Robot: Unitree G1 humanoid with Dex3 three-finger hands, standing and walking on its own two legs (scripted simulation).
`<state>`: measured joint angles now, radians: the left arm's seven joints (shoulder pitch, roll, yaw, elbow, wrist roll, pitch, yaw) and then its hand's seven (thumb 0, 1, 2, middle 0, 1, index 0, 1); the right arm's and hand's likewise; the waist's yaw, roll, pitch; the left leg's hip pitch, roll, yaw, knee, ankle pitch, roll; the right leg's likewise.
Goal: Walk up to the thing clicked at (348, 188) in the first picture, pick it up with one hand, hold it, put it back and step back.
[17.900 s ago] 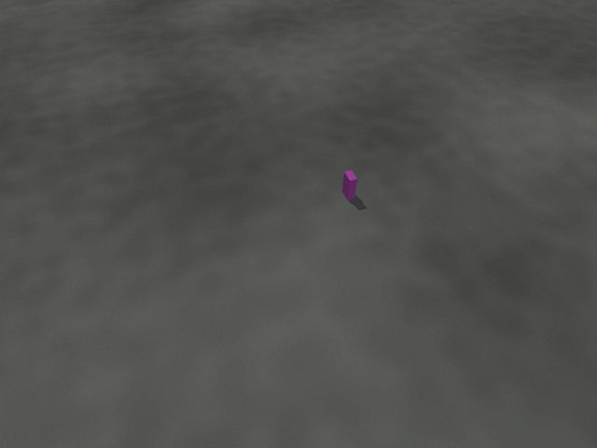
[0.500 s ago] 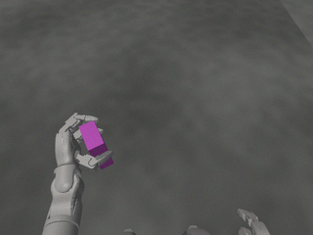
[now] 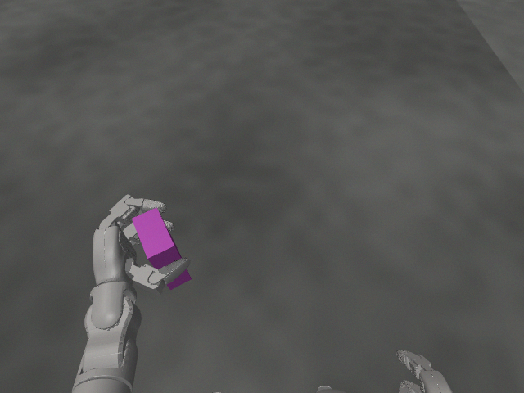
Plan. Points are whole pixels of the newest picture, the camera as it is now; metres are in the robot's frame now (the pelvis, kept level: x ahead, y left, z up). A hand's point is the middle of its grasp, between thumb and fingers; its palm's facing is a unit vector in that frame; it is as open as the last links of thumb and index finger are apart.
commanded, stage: crouch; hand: left
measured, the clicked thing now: (164, 251) +0.33 +0.16 +0.03
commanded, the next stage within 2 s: lower in 1.82 s
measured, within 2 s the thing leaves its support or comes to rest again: neither
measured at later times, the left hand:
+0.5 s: hand (165, 273) +0.35 +0.19 -0.09, palm faces +0.27 -0.96 -0.01, open 10.8 cm
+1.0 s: hand (176, 303) +0.37 +0.23 -0.33, palm faces +0.32 -0.95 -0.03, open 10.8 cm
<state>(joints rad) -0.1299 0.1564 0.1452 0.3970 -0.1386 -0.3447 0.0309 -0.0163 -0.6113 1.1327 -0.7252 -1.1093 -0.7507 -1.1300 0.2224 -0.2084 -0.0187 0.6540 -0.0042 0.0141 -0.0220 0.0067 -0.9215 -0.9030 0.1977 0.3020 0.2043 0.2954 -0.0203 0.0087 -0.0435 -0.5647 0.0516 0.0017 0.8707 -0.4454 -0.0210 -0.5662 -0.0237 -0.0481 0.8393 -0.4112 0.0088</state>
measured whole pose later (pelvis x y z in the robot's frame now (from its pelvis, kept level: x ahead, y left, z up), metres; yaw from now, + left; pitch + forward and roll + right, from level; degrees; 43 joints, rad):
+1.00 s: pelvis -0.08 +0.00 -0.28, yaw -2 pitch +34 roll -4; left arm -0.68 0.36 0.46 1.14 -0.06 -0.82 0.03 -0.02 -0.61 1.15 -0.70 -1.14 -0.73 -1.17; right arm 0.09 -0.25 0.02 0.70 -0.12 0.01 0.10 0.00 -0.91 -0.91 0.20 0.30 0.20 0.29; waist -0.12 -0.02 -0.15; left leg -1.94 0.04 -0.07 2.05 -0.71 -0.02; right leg -1.93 -0.05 -0.05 1.99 -0.66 0.00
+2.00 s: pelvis -0.10 +0.02 -0.43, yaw -9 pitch +24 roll -12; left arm -0.73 0.65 0.60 1.25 -0.04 -0.89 0.01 -0.02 -0.61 1.14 -0.71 -1.13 -0.73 -1.15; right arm 0.01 -0.33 0.25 0.67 -0.24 0.06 0.14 0.00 -0.90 -0.90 0.20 0.30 0.21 0.30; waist -0.24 -0.11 0.15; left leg -2.27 0.02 -0.22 2.55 -0.71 -0.01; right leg -2.19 -0.02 -0.14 2.37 -0.61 0.04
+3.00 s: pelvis -0.11 +0.03 -0.44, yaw -15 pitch +14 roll -18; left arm -0.72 0.91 0.61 1.53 -0.05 -1.09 0.08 -0.01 -0.57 1.12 -0.69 -1.13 -0.72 -1.14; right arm -0.17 -0.38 0.52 0.55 -0.36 0.06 0.14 -0.01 -0.89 -0.90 0.20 0.30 0.21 0.30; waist -0.28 -0.28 0.34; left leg -2.22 0.03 -0.36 2.66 -0.73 0.00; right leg -2.09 0.03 -0.24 2.37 -0.57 0.07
